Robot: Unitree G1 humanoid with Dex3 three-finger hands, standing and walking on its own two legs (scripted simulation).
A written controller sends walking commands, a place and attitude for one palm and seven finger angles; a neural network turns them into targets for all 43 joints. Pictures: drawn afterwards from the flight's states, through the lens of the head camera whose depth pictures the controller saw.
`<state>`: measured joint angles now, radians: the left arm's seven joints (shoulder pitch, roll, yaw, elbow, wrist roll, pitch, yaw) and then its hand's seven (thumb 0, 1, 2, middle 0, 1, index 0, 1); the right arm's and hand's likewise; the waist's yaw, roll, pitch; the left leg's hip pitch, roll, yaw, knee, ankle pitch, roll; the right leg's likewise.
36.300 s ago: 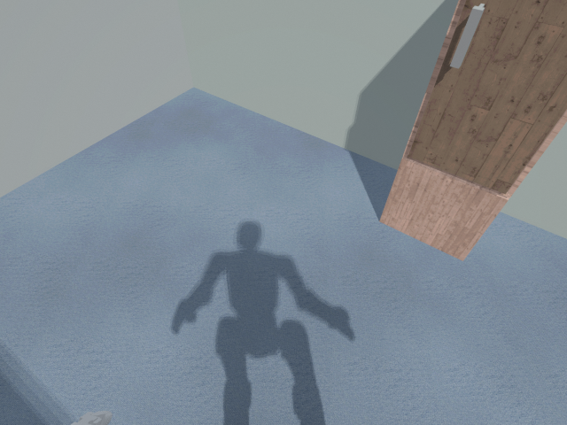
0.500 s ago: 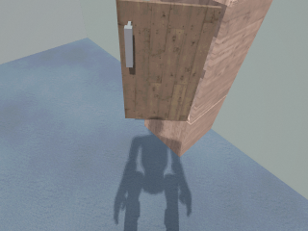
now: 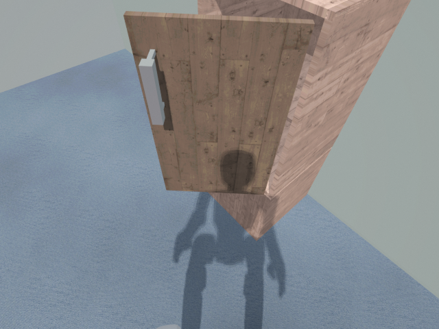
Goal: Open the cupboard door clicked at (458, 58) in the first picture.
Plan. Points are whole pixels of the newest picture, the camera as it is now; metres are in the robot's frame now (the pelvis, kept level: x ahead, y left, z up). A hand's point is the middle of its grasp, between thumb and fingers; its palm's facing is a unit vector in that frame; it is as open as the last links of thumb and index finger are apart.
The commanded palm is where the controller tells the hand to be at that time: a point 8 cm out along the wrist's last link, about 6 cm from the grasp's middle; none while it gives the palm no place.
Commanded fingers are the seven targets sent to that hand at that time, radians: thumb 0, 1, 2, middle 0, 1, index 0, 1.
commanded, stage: come to a stop and stand still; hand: left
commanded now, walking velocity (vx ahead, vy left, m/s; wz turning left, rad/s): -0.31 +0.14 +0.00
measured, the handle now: (155, 88) +0.56 +0.16 +0.12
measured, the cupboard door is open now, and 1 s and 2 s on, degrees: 46 46 46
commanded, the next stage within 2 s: look again from close up in 1.26 s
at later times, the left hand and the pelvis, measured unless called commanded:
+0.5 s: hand out of the picture +0.07 +0.17 -0.15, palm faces +0.08 -0.95 -0.31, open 7.4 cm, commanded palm none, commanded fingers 0.00 0.90 0.90 -0.20 -0.30 -0.20 -0.30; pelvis +0.05 -0.04 +0.00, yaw +1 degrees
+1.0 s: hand out of the picture +0.03 +0.20 -0.17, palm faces +0.07 -0.98 -0.19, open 7.4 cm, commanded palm none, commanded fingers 0.00 0.90 0.90 -0.20 -0.30 -0.20 -0.30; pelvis +0.03 +0.01 +0.01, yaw +1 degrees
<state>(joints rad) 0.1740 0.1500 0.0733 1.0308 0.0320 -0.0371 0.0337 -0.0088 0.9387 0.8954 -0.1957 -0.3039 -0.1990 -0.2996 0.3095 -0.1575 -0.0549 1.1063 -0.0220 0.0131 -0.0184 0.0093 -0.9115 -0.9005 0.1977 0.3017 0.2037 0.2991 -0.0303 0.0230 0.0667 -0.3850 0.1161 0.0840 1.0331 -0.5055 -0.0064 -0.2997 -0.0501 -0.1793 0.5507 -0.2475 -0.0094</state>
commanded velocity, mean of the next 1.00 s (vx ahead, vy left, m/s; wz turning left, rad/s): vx -0.07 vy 0.04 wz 0.00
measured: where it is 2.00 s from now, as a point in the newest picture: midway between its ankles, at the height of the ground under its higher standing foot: outside the picture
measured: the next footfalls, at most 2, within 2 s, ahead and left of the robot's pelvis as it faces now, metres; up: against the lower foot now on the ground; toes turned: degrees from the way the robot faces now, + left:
left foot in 0.08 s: +0.08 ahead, +0.11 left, +0.00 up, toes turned +7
left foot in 0.76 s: +0.04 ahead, +0.11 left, +0.00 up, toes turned +3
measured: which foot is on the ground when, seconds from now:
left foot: up 0.00-0.06, down 0.08-0.38, up 0.40-0.74, down 0.76-1.00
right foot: down 0.00-1.00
